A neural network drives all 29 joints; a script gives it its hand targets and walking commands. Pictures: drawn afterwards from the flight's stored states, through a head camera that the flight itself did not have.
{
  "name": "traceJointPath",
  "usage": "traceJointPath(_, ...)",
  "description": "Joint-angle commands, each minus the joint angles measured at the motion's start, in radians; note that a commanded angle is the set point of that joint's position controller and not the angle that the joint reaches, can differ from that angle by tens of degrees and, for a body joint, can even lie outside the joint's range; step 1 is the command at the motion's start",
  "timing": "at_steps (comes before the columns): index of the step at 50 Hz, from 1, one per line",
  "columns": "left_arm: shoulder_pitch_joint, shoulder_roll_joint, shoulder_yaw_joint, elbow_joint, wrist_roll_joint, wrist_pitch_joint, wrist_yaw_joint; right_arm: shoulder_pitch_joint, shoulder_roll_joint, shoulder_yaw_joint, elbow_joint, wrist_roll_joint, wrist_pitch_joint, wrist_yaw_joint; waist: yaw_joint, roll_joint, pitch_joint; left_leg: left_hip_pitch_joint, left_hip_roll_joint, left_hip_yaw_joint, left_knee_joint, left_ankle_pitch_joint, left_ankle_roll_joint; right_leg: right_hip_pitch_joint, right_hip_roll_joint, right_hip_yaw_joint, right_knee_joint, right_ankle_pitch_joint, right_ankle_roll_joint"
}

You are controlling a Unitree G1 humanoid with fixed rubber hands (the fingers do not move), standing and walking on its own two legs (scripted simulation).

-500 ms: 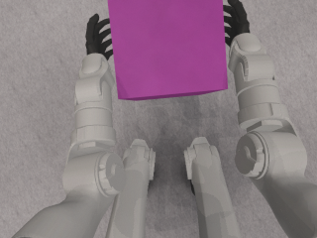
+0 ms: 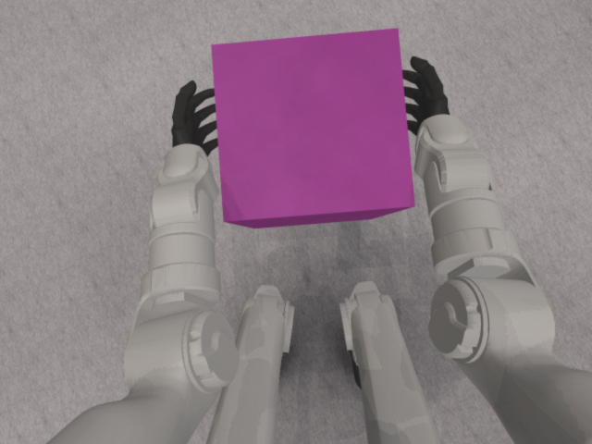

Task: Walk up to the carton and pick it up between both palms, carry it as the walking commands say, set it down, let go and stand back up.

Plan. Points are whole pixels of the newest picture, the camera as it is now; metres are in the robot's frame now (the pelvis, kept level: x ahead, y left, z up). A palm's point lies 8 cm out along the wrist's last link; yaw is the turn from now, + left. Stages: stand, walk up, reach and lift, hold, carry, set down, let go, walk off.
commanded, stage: reach and lift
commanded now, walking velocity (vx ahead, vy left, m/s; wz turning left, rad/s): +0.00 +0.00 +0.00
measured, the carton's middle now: (309, 151) +0.49 +0.00 -0.14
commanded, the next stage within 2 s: none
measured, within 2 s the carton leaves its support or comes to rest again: neither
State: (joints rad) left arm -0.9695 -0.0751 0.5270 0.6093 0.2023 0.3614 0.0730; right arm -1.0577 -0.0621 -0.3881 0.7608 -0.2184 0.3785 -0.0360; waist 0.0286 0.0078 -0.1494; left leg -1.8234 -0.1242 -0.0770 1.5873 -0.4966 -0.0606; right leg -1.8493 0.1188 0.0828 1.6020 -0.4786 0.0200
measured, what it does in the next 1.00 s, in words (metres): rises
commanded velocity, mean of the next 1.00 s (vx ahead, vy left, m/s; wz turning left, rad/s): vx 0.00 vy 0.00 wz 0.00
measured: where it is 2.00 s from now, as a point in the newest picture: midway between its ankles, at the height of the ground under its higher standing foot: (315, 363)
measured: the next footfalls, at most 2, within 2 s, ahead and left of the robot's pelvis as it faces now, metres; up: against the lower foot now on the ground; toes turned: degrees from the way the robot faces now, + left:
none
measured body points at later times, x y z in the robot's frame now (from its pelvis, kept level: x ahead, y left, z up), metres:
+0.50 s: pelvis +0.02 +0.00 +0.07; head +0.23 -0.01 +0.46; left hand +0.47 +0.15 +0.01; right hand +0.48 -0.15 +0.00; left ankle +0.09 +0.13 -0.51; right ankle +0.09 -0.11 -0.51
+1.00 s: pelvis +0.04 +0.00 +0.13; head +0.21 -0.01 +0.55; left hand +0.44 +0.15 +0.08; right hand +0.46 -0.15 +0.07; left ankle +0.09 +0.13 -0.51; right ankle +0.09 -0.11 -0.51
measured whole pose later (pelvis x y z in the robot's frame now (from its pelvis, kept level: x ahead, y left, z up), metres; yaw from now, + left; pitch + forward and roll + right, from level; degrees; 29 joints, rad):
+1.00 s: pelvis +0.04 +0.00 +0.13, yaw -1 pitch +30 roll +1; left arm -0.60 -0.17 0.46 0.53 0.22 0.29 0.05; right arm -0.68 0.05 -0.37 0.67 -0.22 0.30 -0.02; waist 0.03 0.01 -0.17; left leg -1.21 -0.11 -0.12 1.10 -0.41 -0.03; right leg -1.23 0.11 0.11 1.10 -0.40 0.01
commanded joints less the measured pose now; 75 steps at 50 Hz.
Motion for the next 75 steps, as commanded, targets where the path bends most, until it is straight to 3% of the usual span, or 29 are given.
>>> traceJointPath(1,-0.705,-0.993,-0.571,0.041,-0.154,-0.009,-0.253,-0.603,1.085,0.469,-0.014,0.160,-0.040,0.242,0.003,-0.065,-1.021,0.488,-0.055,0.126,-0.163,0.244,0.019,0.691,0.039,-0.096,-0.184,0.275,0.003)
traceJointPath(47,-0.242,-1.083,-0.679,-0.006,-0.108,-0.067,-0.266,-0.181,1.172,0.557,-0.083,0.130,-0.104,0.253,0.002,-0.044,-0.767,0.961,-0.022,0.035,-0.581,0.383,0.035,1.095,0.014,-0.022,-0.600,0.405,-0.008)
traceJointPath(75,-0.016,-1.085,-0.716,-0.073,-0.068,-0.029,-0.292,0.023,1.179,0.599,-0.165,0.093,-0.074,0.285,0.014,-0.034,-0.543,1.318,0.020,0.010,-0.902,0.479,0.044,1.403,-0.020,0.008,-0.906,0.476,-0.016)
